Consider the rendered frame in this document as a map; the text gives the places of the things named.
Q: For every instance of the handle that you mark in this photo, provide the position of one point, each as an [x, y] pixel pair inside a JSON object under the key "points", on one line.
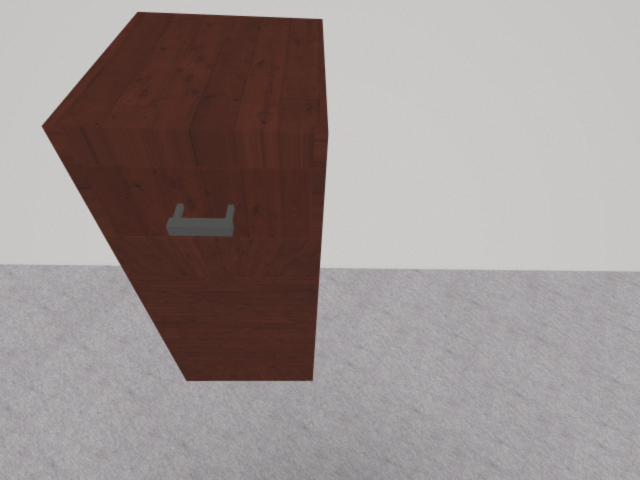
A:
{"points": [[178, 226]]}

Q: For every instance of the cabinet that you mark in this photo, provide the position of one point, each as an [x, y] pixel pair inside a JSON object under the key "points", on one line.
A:
{"points": [[211, 91]]}

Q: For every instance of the drawer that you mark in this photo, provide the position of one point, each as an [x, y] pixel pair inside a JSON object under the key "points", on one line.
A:
{"points": [[139, 199]]}

